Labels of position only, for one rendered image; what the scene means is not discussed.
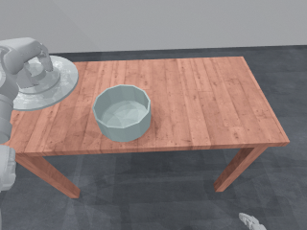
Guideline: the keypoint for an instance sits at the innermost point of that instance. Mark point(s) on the robot left upper arm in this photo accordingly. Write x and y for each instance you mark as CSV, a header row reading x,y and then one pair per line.
x,y
7,170

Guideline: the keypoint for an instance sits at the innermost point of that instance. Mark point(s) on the pot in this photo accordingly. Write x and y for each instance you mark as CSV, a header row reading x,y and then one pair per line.
x,y
123,112

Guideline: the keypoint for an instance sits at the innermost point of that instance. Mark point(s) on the lid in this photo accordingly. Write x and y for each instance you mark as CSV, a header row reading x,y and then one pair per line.
x,y
55,87

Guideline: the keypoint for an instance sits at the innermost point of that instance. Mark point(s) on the knob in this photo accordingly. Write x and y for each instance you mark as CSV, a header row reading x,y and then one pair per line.
x,y
37,70

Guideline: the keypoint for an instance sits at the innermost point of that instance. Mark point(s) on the table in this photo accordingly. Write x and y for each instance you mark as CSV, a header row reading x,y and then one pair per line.
x,y
197,103

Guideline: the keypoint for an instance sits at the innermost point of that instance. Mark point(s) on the left robot hand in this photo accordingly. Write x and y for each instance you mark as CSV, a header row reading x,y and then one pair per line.
x,y
29,48

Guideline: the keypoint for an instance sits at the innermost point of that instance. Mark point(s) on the right robot hand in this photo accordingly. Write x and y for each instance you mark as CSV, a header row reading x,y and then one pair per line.
x,y
251,222

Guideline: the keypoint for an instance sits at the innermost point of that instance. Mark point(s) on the robot left forearm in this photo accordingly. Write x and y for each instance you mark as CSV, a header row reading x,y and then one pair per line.
x,y
11,62

